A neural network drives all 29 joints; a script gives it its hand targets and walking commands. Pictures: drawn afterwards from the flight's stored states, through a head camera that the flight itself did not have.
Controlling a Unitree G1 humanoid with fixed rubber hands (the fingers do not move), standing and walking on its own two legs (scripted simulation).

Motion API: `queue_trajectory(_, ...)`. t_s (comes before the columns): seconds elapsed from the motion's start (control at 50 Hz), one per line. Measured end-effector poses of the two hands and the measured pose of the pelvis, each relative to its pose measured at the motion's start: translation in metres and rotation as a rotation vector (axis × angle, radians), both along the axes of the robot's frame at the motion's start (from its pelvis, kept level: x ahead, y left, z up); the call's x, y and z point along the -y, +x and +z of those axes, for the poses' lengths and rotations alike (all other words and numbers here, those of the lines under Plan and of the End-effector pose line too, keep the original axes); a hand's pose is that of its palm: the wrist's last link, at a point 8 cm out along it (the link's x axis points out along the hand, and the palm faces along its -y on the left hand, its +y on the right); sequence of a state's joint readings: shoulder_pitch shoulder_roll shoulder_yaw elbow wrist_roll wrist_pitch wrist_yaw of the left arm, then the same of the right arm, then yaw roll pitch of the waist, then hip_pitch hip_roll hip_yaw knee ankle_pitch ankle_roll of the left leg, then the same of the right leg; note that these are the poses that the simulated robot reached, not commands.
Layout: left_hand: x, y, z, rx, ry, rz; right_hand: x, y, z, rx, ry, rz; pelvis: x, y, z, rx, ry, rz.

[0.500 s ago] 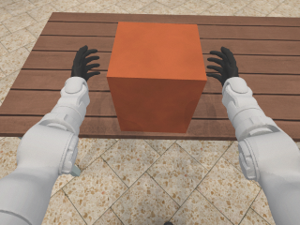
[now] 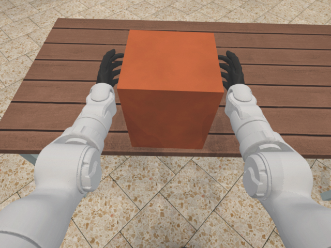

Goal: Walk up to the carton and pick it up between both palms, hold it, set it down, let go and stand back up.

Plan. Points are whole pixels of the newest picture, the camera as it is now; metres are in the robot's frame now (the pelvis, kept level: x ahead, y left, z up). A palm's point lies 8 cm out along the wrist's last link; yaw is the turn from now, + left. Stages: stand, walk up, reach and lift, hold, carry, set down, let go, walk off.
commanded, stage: reach and lift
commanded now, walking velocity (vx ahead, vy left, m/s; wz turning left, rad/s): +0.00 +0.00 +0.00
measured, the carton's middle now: (169, 94) +0.49 +0.01 +0.05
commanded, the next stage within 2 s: none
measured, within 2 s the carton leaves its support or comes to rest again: neither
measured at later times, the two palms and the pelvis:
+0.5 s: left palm (105, 85) +0.46 +0.16 +0.11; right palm (231, 88) +0.46 -0.14 +0.12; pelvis +0.02 +0.00 +0.01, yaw +3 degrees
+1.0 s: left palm (104, 86) +0.45 +0.16 +0.11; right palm (230, 90) +0.46 -0.14 +0.11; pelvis +0.04 +0.01 +0.01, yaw +4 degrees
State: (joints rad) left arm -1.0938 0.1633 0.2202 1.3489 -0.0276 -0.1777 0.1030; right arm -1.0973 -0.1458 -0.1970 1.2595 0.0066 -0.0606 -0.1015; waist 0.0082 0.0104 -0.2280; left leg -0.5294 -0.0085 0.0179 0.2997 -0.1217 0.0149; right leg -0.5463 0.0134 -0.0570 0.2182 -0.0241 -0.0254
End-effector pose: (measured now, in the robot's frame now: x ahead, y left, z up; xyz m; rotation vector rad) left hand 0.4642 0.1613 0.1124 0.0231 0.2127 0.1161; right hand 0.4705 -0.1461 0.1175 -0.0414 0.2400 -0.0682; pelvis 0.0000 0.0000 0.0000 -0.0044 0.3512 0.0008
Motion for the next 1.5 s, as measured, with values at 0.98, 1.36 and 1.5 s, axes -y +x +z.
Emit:
queue_trajectory(0.98,-0.002,-0.009,0.000,0.018,0.014,0.000,-0.009,-0.012,-0.007,0.095,-0.046,-0.037,-0.008,0.038,0.010,0.273,0.000,0.079)
queue_trajectory(1.36,-0.001,-0.010,0.001,0.000,0.025,0.006,-0.008,-0.012,-0.008,0.097,-0.040,-0.037,-0.009,0.035,0.010,0.253,-0.003,0.084)
queue_trajectory(1.5,-0.001,-0.010,0.001,-0.008,0.026,0.005,-0.009,-0.012,-0.007,0.093,-0.039,-0.037,-0.007,0.034,0.010,0.249,-0.002,0.087)
